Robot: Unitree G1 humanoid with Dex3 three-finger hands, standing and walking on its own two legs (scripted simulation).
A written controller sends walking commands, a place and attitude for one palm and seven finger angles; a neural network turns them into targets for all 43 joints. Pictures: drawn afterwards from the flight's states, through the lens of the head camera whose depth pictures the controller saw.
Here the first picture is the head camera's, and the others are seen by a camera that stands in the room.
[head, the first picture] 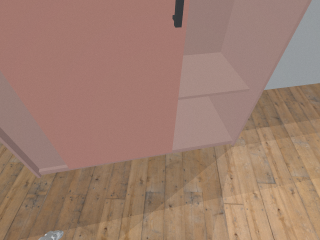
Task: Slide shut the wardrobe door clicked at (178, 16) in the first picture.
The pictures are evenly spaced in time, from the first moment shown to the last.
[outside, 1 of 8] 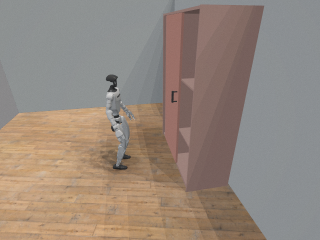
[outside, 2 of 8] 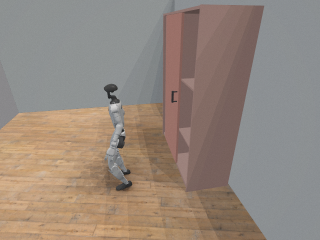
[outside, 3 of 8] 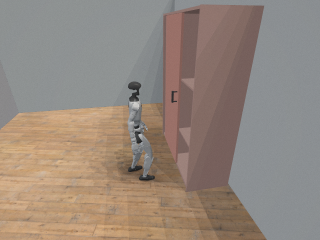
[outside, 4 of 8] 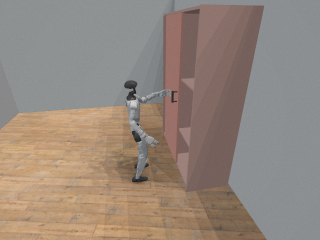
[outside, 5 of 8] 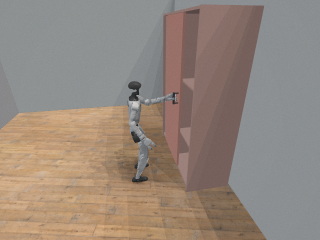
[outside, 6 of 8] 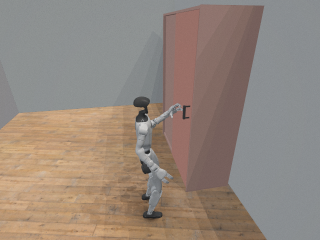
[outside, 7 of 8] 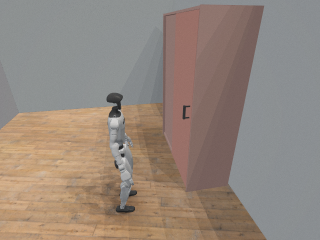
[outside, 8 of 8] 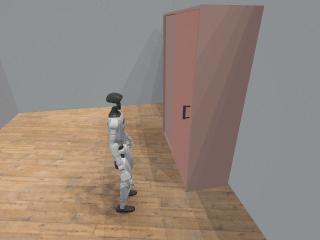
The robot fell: no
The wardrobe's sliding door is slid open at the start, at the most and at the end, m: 0.48 0.48 0.00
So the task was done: yes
